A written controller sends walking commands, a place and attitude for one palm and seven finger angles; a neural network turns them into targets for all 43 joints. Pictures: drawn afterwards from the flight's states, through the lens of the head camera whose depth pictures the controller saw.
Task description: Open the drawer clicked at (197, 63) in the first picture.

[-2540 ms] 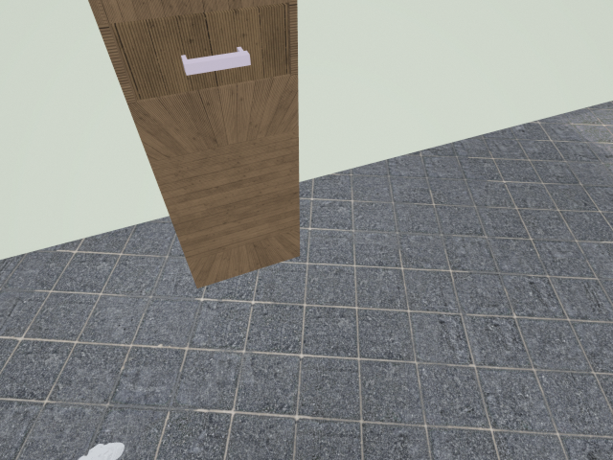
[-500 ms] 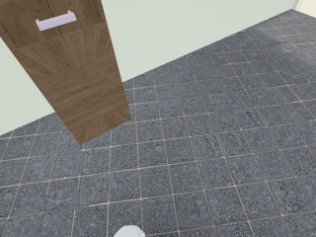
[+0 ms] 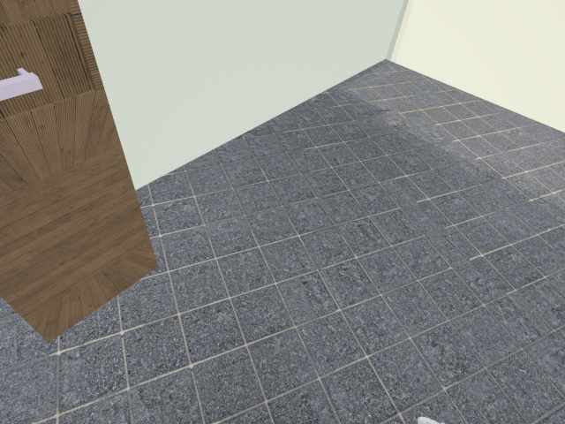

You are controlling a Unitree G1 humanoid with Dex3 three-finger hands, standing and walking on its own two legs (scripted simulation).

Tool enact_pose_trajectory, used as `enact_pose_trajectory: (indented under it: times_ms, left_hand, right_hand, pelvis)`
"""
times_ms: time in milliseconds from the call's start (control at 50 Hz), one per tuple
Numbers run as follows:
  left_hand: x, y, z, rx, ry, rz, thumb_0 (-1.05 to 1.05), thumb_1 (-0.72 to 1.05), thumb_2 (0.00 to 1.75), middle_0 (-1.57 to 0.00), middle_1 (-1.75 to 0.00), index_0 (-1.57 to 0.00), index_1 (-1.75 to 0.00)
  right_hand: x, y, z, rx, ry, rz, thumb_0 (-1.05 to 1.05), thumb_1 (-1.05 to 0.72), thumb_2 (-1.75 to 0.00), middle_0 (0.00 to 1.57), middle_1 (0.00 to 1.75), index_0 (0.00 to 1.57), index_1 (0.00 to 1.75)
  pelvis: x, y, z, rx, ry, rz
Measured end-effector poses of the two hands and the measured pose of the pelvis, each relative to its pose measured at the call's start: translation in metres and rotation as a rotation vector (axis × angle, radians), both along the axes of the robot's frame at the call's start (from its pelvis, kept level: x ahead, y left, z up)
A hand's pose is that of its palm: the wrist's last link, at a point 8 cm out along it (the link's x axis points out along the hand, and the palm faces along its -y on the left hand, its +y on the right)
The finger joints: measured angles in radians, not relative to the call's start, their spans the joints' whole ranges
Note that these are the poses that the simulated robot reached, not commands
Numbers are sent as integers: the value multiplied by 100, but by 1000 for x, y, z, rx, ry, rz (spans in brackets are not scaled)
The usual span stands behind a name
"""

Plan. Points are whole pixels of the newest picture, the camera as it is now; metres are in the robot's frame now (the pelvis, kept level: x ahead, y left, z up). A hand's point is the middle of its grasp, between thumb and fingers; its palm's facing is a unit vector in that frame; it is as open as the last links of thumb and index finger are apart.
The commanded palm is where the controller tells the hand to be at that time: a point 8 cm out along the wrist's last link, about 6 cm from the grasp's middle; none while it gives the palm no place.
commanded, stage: walk to a spot facing it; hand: left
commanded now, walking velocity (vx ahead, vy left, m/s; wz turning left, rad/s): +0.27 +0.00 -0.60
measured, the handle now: out of the picture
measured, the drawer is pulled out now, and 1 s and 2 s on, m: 0.00 0.00 0.00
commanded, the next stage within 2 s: none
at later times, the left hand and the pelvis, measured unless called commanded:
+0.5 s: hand (221, 333) +0.32 +0.14 -0.19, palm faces -0.31 -0.94 -0.14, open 7.4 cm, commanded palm none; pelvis +0.16 +0.01 -0.02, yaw -17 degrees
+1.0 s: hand (198, 271) +0.44 +0.22 -0.18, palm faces -0.46 -0.85 -0.25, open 7.4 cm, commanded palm none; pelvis +0.27 +0.06 -0.01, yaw -35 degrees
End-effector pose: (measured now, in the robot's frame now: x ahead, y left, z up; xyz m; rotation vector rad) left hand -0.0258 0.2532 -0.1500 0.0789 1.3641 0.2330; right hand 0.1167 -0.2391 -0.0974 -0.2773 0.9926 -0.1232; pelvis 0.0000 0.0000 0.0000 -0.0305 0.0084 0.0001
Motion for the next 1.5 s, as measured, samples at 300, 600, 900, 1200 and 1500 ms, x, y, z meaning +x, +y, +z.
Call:
enact_pose_trajectory:
  times_ms: [300,600,900,1200,1500]
  left_hand:
    - [229,11,3,-37,-137,-288,1,91,90,-19,-30,-19,-30]
    - [370,-60,-2,-16,-177,-503,1,91,90,-20,-30,-20,-30]
    - [453,-6,17,50,-150,-596,1,90,90,-20,-30,-20,-30]
    - [519,-10,9,-6,-65,-799,1,91,90,-19,-30,-20,-30]
    - [545,-163,32,-4,-279,-1130,1,91,90,-19,-30,-20,-30]
  right_hand:
    - [-136,63,-16,51,459,-397,0,-91,-90,20,30,20,30]
    - [-44,47,-54,158,422,-576,1,-91,-90,20,30,20,30]
    - [148,17,-25,71,-2,-543,0,-91,-90,20,30,20,30]
    - [59,85,-6,47,172,-811,0,-91,-90,21,30,20,30]
    - [-80,135,-69,258,323,-1130,0,-91,-90,20,30,20,30]
  pelvis:
    - [89,31,3,-23,-14,-186]
    - [180,7,-15,10,-38,-366]
    - [249,49,-7,34,16,-545]
    - [282,75,7,-7,10,-746]
    - [247,41,-15,38,-19,-947]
